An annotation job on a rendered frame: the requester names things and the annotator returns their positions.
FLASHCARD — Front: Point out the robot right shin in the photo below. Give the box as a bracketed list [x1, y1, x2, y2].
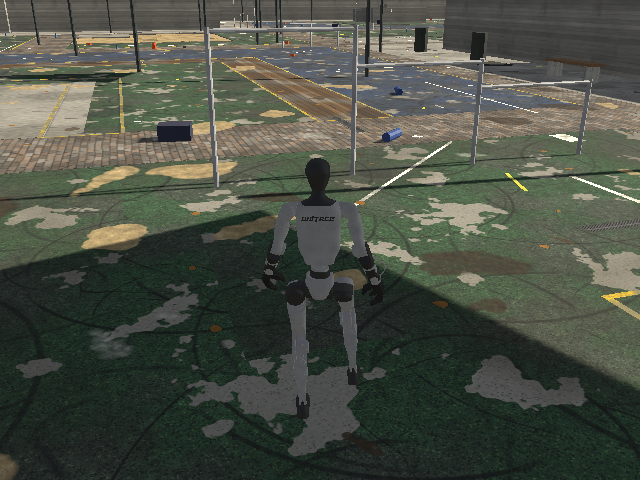
[343, 310, 358, 373]

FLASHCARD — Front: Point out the robot right thigh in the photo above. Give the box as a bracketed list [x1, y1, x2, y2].
[333, 277, 355, 328]

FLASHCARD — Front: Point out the right robot hand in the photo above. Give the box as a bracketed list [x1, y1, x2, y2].
[362, 280, 385, 306]

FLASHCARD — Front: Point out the left robot upper arm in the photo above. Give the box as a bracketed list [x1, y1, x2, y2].
[270, 202, 298, 256]

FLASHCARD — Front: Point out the left robot hand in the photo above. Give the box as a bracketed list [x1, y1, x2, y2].
[262, 271, 285, 290]

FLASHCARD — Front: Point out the robot right forearm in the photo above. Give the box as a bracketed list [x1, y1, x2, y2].
[359, 242, 381, 285]

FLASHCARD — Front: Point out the right robot upper arm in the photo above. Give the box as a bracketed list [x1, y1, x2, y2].
[339, 201, 368, 258]

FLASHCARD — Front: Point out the robot left forearm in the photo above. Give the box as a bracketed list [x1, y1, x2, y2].
[264, 240, 281, 275]

